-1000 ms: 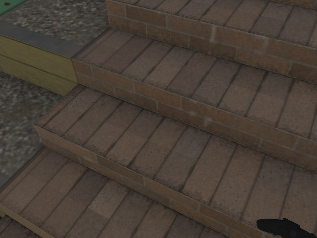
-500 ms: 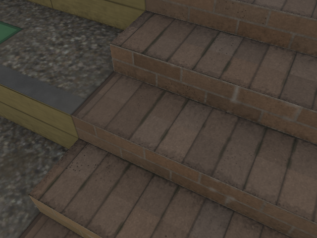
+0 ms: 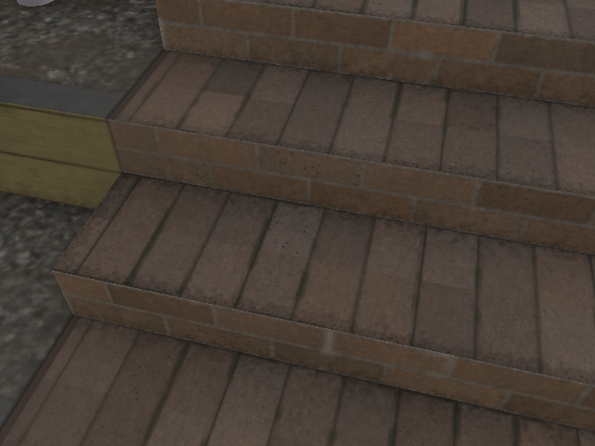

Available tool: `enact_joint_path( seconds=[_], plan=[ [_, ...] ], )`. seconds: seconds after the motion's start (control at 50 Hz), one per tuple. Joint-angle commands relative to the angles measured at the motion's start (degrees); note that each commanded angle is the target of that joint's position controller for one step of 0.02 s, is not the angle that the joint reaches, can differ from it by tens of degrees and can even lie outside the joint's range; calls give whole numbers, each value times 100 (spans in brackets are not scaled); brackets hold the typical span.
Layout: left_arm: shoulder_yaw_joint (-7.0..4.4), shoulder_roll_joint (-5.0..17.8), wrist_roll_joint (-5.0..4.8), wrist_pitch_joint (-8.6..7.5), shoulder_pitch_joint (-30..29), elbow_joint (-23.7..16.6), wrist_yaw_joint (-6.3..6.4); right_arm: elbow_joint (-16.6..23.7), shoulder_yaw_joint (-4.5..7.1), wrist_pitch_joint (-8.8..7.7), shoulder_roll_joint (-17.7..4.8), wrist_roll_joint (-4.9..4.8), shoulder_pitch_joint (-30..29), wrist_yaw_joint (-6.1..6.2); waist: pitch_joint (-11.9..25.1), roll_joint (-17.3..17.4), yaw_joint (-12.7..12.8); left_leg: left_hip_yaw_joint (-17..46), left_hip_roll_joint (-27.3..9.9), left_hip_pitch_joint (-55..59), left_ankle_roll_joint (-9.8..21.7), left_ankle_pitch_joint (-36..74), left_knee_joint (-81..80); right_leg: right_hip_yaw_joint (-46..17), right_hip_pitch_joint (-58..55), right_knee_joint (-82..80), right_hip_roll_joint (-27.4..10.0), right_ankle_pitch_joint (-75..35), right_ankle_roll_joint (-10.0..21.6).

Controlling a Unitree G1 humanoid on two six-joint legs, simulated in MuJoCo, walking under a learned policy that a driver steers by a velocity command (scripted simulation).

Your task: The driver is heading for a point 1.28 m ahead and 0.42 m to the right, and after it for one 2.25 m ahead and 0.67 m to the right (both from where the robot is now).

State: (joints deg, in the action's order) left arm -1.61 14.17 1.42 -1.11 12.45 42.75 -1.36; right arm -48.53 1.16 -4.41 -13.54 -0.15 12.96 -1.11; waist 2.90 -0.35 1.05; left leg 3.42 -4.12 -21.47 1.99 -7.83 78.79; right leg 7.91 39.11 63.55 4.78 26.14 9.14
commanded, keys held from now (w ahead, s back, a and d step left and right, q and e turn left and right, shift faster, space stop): w+e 0.78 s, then w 0.22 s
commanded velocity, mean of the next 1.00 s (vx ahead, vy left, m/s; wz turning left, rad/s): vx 0.50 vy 0.00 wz -0.54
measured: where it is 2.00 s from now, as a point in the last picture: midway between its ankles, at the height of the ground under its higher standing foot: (529, 108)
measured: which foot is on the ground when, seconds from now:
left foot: up 0.00-0.40, down 0.42-1.00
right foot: down 0.00-0.44, up 0.46-0.94, down 0.96-1.00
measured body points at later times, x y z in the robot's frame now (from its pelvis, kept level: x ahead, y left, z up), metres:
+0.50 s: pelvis +0.32 +0.00 +0.15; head +0.32 -0.03 +0.60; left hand +0.41 +0.22 +0.02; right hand +0.46 -0.28 +0.08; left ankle +0.46 +0.06 -0.50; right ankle +0.13 -0.05 -0.46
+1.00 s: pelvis +0.56 -0.17 +0.26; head +0.60 -0.19 +0.70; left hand +0.86 -0.24 +0.21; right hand +0.34 -0.27 +0.12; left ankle +0.48 +0.06 -0.47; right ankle +0.61 -0.34 -0.35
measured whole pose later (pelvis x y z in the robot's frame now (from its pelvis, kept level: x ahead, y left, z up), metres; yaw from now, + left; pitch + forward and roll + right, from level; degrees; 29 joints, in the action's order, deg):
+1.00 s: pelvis +0.56 -0.17 +0.26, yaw -36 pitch +5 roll -3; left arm 5.9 4.9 -1.6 -2.5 -5.3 31.2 -4.0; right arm -59.5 -0.9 -2.9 -7.4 0.4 31.3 1.7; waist -0.5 0.9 -4.0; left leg -14.4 -12.0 3.6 -1.7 -7.3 20.0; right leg 10.0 53.9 71.6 -3.5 23.3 5.8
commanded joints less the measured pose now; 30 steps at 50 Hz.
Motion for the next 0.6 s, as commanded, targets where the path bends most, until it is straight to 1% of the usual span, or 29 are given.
enact_joint_path(
  seconds=[0.02, 0.04, 0.06, 0.08, 0.1, 0.12, 0.14, 0.16, 0.18, 0.22, 0.24, 0.26, 0.28, 0.3, 0.32, 0.34, 0.36, 0.38, 0.4, 0.42, 0.44, 0.46, 0.48, 0.5, 0.52, 0.54, 0.56, 0.58, 0.6],
  plan=[
    [113, -319, 9, -185, 717, 247, -46, 1117, -120, -330, 364, 166, -718, -193, -251, 255, -300, 348, 107, -3192, 401, 319, 2784, -4268, -1365, -4150, -1174, 949, 146],
    [98, -307, -10, -218, 686, 334, -60, 1114, -188, -305, 472, 192, -447, -191, -179, 86, -420, 290, 41, -3259, 490, 335, 3185, -3696, -1411, -4047, -891, 417, -10],
    [121, -297, -12, -211, 864, 493, -92, 1161, -269, -289, 606, 177, -289, -221, -101, -28, -467, 204, 117, -3774, 571, 221, 3915, -3501, -1804, -4109, -853, -107, -40],
    [118, -223, -64, -195, 974, 606, -123, 1240, -363, -282, 712, 148, -362, -210, -176, 64, -485, 89, 93, -4299, 569, 137, 4118, -3203, -1931, -4049, -840, -414, -68],
    [154, -251, -68, -178, 1011, 647, -151, 1286, -427, -257, 793, 147, -398, -191, -217, 175, -512, 17, 70, -4686, 557, 305, 4375, -2970, -1879, -3909, -809, -742, -164],
    [141, -130, -69, -154, 922, 599, -147, 1300, -455, -225, 711, 139, -416, -159, -320, 305, -536, -140, -48, -4941, 451, 381, 4016, -2736, -1779, -3941, -769, -812, -245],
    [151, -146, -126, -141, 868, 578, -108, 1408, -489, -208, 674, 171, -670, -145, -390, 350, -513, -269, -151, -4869, 335, 572, 3340, -2558, -1433, -4047, -660, -717, -336],
    [195, -219, -135, -133, 941, 575, -86, 1527, -496, -236, 595, 202, -975, -124, -411, 274, -388, -500, -148, -4680, 215, 891, 2834, -2538, -1157, -4167, -590, -892, -336],
    [219, -271, -53, -131, 1354, 777, -40, 1614, -571, -239, 861, 207, -1315, -72, -317, -190, -169, -816, -21, -5070, 92, 873, 3592, -2783, -1315, -4135, -669, -1158, -184],
    [220, -118, -20, -66, 1838, 1040, 9, 1968, -755, -294, 1184, 137, -1941, -67, -385, -754, 68, -958, 41, -6193, 59, 339, 4084, -3167, -2062, -4247, -793, -1379, -169],
    [186, -26, -69, -20, 2043, 1034, 55, 2142, -808, -349, 1103, 92, -2323, -53, -454, -698, 221, -1020, 69, -6332, 0, 160, 3363, -3200, -2248, -4376, -753, -1286, -219],
    [197, -113, -122, 35, 2365, 1118, 96, 2319, -827, -411, 1037, 136, -2766, -45, -447, -652, 440, -1026, 120, -6293, -47, 212, 2705, -3393, -2403, -4488, -798, -1510, -160],
    [209, -177, -126, 60, 2634, 1179, 161, 2470, -837, -460, 988, 137, -3094, -41, -378, -661, 578, -1119, 187, -6305, -117, 212, 2163, -3561, -2727, -4662, -948, -1781, -62],
    [137, -98, -218, 93, 2635, 1086, 300, 2699, -925, -463, 1097, 212, -3670, -29, -401, -620, 667, -1420, 173, -5540, -181, -304, 1204, -3629, -2451, -5587, -1198, -2183, 174],
    [135, -109, -223, 72, 2669, 1122, 379, 2824, -895, -444, 1040, 201, -3772, -16, -327, -652, 575, -1356, 105, -5018, -174, -385, 667, -3681, -2650, -5884, -1347, -2433, 289],
    [103, -69, -259, 22, 2274, 1080, 413, 2582, -783, -406, 917, 97, -3092, -17, 39, -1037, 173, -1459, 199, -4093, -17, -623, 11, -3158, -3127, -5787, -1377, -3801, 346],
    [115, 11, -162, 16, 1715, 957, 453, 2503, -569, -429, 472, 62, -2419, 50, 461, -1496, -451, -1663, 605, -2169, 174, -782, -949, -2663, -2747, -5417, -1057, -6782, 248],
    [50, 218, -71, -49, 1783, 978, 488, 2304, -247, -439, -91, 97, -1639, 94, 1322, -1709, -794, -1567, 944, -547, 287, -926, -1097, -2631, -3073, -4687, -1154, -9962, 187],
    [-40, 614, -34, -109, 1096, 841, 465, 2023, 0, -430, -589, 79, -608, 133, 1781, -1653, -1504, -836, 790, 432, 496, -1055, -1622, -2424, -3245, -3393, -1112, -12054, 40],
    [-131, 866, -86, -284, 326, 463, 393, 1684, 168, -379, -1140, 128, 689, 117, 2270, -1500, -2006, 510, 186, 1495, 787, -1309, -2958, -2834, -3192, -2075, -1104, -11050, 66],
    [-11, 150, 30, -462, 406, 200, 192, 1308, 246, -314, -1399, 413, 1383, 110, 2952, 1103, -1449, 2672, -1069, 3477, 1325, -884, -4226, -2695, -1592, -111, -199, -6009, 66],
    [75, -356, 148, -531, 760, 185, -52, 1212, 259, -137, -1100, 553, 1244, 284, 3214, 2782, -1227, 5890, -2100, 3730, 2091, -753, -6032, -2914, -212, 2610, 751, -1551, -286],
    [-62, 51, 126, -506, 435, -13, -255, 1110, 126, -4, -331, 241, 748, 456, 1964, 1830, -989, 5478, -2035, 2690, 1826, -1769, -5972, -2673, 667, 4031, 343, -1335, -388],
    [56, -201, -7, -410, -323, -513, -361, 721, -91, 74, 405, 140, 493, 460, 655, 881, -636, 4077, -1772, 1328, 1460, -2623, -5857, -2034, 1266, 4700, 87, -1351, -368],
    [195, -512, -9, -319, -441, -666, -381, 372, -175, 90, 727, 172, 346, 407, -30, 45, -257, 3051, -1654, 293, 1145, -2687, -5703, -1791, 1449, 5306, -115, -1492, -210],
    [256, -688, -113, -223, -143, -692, -355, 130, -205, 50, 910, 264, 181, 351, -364, -154, 128, 2226, -1571, -290, 911, -2435, -5650, -1780, 1649, 5798, -309, -1415, -100],
    [334, -853, -259, -152, 111, -702, -315, -115, -216, 26, 1011, 274, 149, 270, -581, -201, 364, 1509, -1407, -604, 691, -2072, -5779, -1825, 1810, 6144, -420, -1430, -26],
    [471, -1112, -301, -148, 248, -783, -284, -287, -190, 8, 902, 235, 236, 152, -631, -213, 507, 787, -1270, -632, 491, -1513, -5824, -1774, 2155, 6082, -561, -1675, 37],
    [539, -1217, -368, -118, 246, -780, -251, -408, -166, 11, 813, 237, 164, 83, -755, -76, 577, 200, -1164, -737, 384, -1291, -5947, -1838, 2462, 5888, -615, -1735, 20]
  ],
)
